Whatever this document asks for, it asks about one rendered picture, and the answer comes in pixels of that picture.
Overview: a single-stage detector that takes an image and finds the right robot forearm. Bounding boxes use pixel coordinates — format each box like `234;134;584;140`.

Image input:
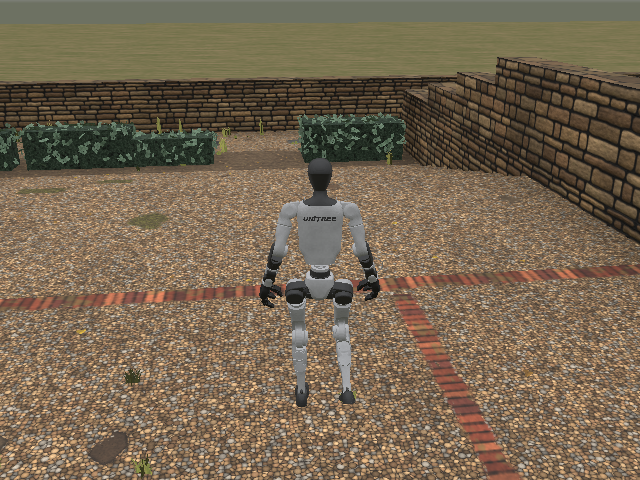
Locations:
358;241;378;283

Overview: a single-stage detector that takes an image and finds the robot left upper arm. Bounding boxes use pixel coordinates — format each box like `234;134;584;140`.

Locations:
272;201;299;258

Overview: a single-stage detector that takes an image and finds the robot left foot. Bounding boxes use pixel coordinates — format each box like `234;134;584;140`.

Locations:
295;382;309;407

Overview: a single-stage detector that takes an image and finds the left robot forearm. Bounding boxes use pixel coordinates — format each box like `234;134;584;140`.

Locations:
262;242;282;287

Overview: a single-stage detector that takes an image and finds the robot right hand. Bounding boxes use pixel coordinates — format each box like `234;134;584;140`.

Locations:
357;279;380;301

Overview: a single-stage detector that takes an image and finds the robot right upper arm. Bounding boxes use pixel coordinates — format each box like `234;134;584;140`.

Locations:
341;201;368;257

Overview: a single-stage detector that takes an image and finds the robot left hand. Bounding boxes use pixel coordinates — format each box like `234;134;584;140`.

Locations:
259;284;283;308

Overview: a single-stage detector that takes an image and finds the robot right shin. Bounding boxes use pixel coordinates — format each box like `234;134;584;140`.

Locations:
336;324;352;393

